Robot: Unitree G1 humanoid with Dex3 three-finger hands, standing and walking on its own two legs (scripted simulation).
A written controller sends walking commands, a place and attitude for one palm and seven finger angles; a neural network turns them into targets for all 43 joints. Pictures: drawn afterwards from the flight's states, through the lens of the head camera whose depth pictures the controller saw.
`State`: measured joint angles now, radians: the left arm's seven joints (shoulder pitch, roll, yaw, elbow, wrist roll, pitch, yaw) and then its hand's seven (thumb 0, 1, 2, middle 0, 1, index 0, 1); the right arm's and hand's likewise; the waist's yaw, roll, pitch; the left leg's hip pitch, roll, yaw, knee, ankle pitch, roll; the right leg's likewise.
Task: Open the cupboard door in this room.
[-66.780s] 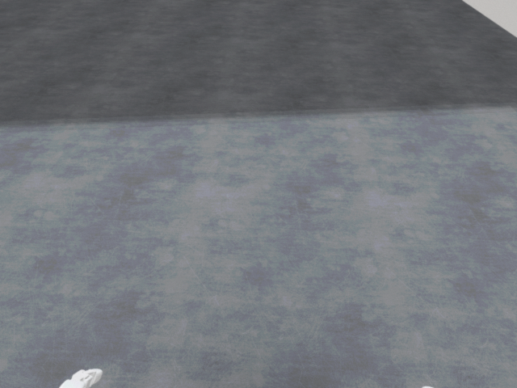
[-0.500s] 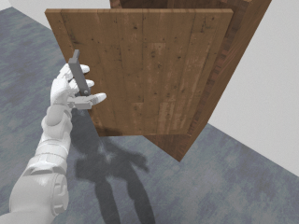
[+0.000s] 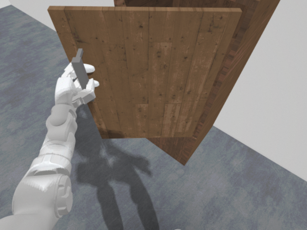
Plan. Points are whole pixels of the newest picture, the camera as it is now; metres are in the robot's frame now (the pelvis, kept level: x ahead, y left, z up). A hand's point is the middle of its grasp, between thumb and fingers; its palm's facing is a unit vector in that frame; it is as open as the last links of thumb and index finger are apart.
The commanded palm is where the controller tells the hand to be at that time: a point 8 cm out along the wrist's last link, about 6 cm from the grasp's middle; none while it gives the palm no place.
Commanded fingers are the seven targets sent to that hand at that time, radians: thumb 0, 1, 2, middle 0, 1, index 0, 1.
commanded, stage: pull the door open along its arc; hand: left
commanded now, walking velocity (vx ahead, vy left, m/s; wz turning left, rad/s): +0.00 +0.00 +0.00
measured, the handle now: (85, 76) +0.51 +0.18 +0.10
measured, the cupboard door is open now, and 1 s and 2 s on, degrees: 40 75 73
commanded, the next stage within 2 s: open thumb and fingers to let go in 1.06 s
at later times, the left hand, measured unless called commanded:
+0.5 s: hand (98, 128) +0.34 +0.12 +0.10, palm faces +0.16 -0.98 +0.10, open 6.1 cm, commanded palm +0.29 +0.19 +0.10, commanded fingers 0.00 0.90 0.90 -0.40 -1.35 -0.40 -1.35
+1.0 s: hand (126, 165) +0.25 +0.06 +0.10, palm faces +0.31 -0.95 +0.01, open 6.0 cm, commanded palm +0.17 +0.08 +0.10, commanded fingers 0.00 0.90 0.90 -0.40 -1.35 -0.40 -1.35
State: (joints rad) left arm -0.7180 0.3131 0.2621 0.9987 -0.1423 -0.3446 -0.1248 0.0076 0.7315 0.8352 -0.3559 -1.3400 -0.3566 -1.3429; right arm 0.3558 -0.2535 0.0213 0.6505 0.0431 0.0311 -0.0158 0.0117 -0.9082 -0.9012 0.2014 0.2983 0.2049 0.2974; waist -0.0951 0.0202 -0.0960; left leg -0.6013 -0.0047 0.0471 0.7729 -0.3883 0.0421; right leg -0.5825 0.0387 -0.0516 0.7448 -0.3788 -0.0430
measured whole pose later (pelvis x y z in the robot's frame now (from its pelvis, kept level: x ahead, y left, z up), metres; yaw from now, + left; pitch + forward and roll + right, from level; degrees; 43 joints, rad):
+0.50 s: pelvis +0.01 +0.00 +0.01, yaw -1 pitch +8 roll +0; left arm -0.03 0.06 0.04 0.14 -0.17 -0.16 0.14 0.00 0.69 0.76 -0.35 -1.32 -0.34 -1.30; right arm 0.25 -0.23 0.01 0.56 0.04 0.00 0.01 0.02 -0.91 -0.90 0.20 0.30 0.20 0.30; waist -0.02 0.03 -0.10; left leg -0.44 -0.01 0.07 0.69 -0.38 0.04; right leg -0.44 0.04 -0.03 0.68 -0.38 -0.04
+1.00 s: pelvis +0.01 -0.03 +0.01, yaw +2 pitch +3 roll +0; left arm 0.38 -0.03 -0.29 -0.24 0.01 -0.03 0.46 0.00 0.68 0.75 -0.33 -1.32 -0.37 -1.34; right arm 0.18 -0.18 0.04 0.52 -0.01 0.09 0.02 0.02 -0.91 -0.90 0.20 0.30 0.20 0.30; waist -0.02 0.06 -0.09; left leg -0.35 0.00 0.00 0.71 -0.40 0.00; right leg -0.33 0.05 -0.09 0.68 -0.41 -0.08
